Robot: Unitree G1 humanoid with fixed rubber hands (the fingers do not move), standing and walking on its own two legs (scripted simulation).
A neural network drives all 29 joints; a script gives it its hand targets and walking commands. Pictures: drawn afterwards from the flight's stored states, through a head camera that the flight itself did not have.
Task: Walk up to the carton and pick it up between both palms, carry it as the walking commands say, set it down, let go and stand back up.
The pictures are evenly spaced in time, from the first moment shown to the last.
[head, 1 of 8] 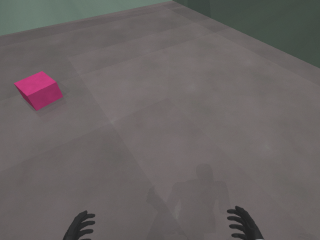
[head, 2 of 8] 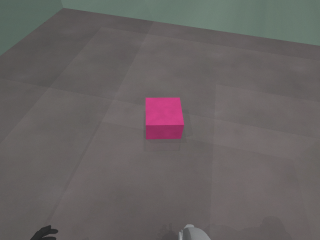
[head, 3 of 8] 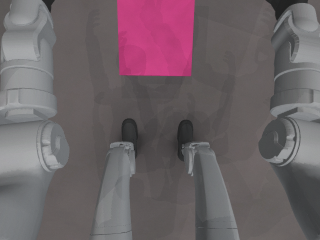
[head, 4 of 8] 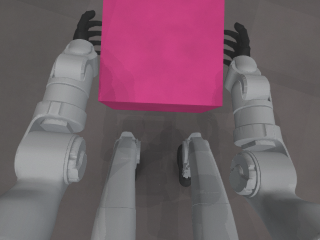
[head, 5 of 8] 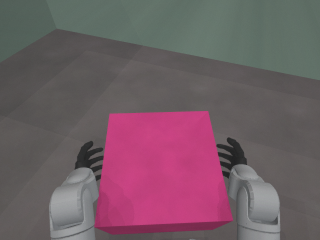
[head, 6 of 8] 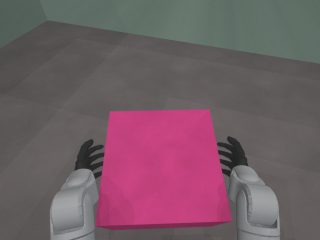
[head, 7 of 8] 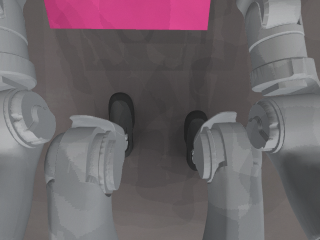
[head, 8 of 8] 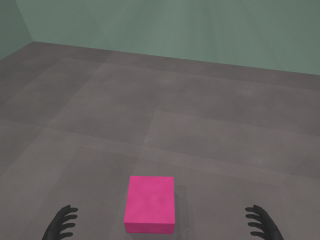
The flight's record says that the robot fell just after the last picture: no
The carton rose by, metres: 0.70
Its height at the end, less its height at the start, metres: +0.00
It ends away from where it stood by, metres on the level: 0.67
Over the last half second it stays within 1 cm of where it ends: yes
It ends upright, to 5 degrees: yes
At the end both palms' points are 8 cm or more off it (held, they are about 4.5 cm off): yes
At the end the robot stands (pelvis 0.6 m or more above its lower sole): yes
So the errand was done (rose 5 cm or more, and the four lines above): yes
